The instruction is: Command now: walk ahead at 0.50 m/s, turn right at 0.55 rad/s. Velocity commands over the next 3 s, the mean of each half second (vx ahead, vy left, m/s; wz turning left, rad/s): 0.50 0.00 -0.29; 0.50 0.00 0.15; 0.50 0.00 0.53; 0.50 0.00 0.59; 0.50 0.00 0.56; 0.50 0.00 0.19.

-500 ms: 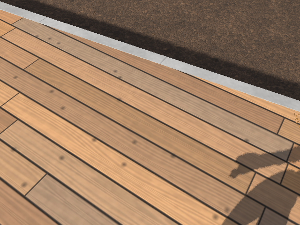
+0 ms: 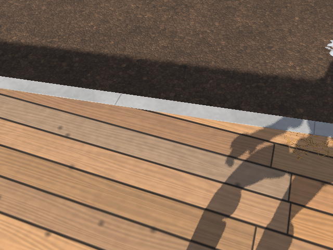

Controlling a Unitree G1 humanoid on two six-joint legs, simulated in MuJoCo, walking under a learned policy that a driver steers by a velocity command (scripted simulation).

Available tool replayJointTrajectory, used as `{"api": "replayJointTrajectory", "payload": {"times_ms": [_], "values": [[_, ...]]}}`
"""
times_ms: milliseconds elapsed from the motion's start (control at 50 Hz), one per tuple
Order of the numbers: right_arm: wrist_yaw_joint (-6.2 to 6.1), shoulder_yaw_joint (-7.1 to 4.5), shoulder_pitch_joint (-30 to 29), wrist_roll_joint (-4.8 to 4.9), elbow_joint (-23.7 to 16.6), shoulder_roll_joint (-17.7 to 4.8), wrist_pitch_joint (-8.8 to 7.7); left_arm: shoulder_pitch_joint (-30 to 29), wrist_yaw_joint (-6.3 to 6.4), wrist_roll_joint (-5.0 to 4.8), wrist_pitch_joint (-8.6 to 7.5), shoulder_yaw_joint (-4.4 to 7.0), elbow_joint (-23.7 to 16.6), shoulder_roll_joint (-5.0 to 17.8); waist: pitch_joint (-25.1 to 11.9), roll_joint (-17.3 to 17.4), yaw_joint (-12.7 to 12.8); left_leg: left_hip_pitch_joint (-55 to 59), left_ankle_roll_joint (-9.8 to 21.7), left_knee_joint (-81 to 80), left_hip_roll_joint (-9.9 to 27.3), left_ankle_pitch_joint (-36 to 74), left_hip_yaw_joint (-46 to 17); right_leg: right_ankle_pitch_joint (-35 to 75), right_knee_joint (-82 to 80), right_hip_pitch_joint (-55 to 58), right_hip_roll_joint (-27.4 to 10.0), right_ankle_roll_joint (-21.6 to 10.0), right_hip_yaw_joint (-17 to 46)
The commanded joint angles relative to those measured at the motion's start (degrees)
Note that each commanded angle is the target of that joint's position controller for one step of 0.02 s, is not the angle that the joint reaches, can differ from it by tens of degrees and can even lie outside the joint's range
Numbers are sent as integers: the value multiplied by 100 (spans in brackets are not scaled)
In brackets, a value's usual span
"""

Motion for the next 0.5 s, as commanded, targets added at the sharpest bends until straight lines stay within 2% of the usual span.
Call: {"api": "replayJointTrajectory", "payload": {"times_ms": [20, 80, 120, 160, 220, 240, 260, 280, 300, 320, 340, 360, 380, 400, 440, 500], "values": [[-36, -85, -15, -54, -359, -369, 40, -252, 121, -26, -101, 244, -449, 930, -321, -306, -207, -108, -223, -956, 7, 702, 115, 1698, -1020, 44, -1357, -1092, 1319], [19, -3, -642, -14, -445, -219, 11, -38, 183, -73, -45, 253, -349, 960, -289, -531, 81, 369, -268, -2373, -262, 2018, 187, 1093, -905, -134, -1059, -768, 1014], [81, -7, -904, 55, -474, -275, -32, 233, 179, -74, -32, 237, -227, 932, -318, -606, 263, 571, -236, -2816, -345, 2470, 177, 743, -838, 63, -1193, -687, 1164], [133, -46, -1047, 79, -526, -392, -81, 416, 168, -88, -26, 217, -116, 881, -267, -635, 322, 532, -98, -3126, -328, 2361, 79, 536, -604, 461, -1394, -630, 1416], [159, -140, -830, 80, -515, -574, -141, 380, 162, -45, 3, 228, -60, 908, -211, -799, 129, 779, 207, -3400, -348, 1726, 130, 769, -189, 896, -1628, -482, 1746], [141, -198, -462, 60, -415, -645, -156, 311, 157, -34, 16, 209, -74, 850, -318, -812, -84, 1265, 349, -3586, -433, 1628, 259, 1265, 153, 914, -1491, -382, 1683], [110, -289, 157, -1, -297, -834, -185, 276, 146, -8, 9, 138, -115, 659, -762, -695, -381, 2226, 587, -3533, -193, 1697, 71, 1674, 1003, 731, -1190, -205, 1436], [95, -383, 1010, -62, -218, -1206, -192, 502, 160, 83, -17, 29, -221, 396, -1608, 85, -599, 3828, 1084, -3375, 786, 1711, -1135, 616, 2683, -213, -691, 63, 967], [158, -484, 1506, -13, 78, -1485, -105, 1194, 162, -76, -88, -53, -241, 152, -2037, 1927, -397, 5155, 1899, -4202, 1704, 103, -3722, -2147, 4407, -2086, -28, 428, 493], [181, -351, 1491, 146, 48, -960, -91, 891, 160, -138, -111, 32, -168, 664, -1559, 1175, -592, 4975, 1776, -4534, 1680, -1210, -4073, -2212, 5016, -2790, -330, 427, 873], [154, -273, 1152, 139, 4, -723, -57, 215, 145, -145, -115, 86, -296, 860, -843, 616, -663, 4304, 1557, -4590, 1496, -1062, -3217, -1691, 5096, -3010, -562, 408, 716], [145, -225, 873, 58, -49, -650, -23, -164, 148, -63, -128, 64, -390, 793, -506, 229, -570, 3656, 1471, -4671, 1264, -399, -2599, -1288, 4905, -2876, -779, 406, 496], [141, -184, 695, 24, -37, -542, -9, -314, 135, 6, -149, 71, -446, 709, -269, 180, -445, 3202, 1474, -4793, 1066, 193, -2194, -989, 4551, -2757, -959, 417, 429], [130, -142, 608, -13, -32, -454, -20, -246, 116, 12, -149, 73, -442, 626, -261, 357, -301, 2915, 1431, -4900, 896, 650, -1874, -798, 4305, -2462, -1101, 433, 394], [122, -127, 623, 37, 44, -420, -41, -111, 97, -7, -119, 40, -388, 453, -319, 522, -200, 2720, 1481, -5058, 747, 1249, -1444, -723, 3929, -2240, -1161, 508, 247], [71, -193, 754, 92, 191, -677, -24, -544, 100, 41, -112, -40, -517, 280, -193, 346, -274, 2647, 1566, -5267, 756, 1923, -988, -241, 3017, -2385, -1232, 656, 88]]}}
